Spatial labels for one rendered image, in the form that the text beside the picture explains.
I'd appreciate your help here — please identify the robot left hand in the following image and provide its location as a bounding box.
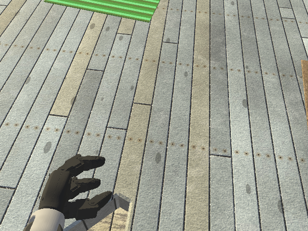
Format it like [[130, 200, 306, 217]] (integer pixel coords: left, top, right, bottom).
[[38, 154, 113, 220]]

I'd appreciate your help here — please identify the left robot forearm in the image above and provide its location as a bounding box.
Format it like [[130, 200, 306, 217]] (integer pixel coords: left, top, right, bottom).
[[23, 208, 65, 231]]

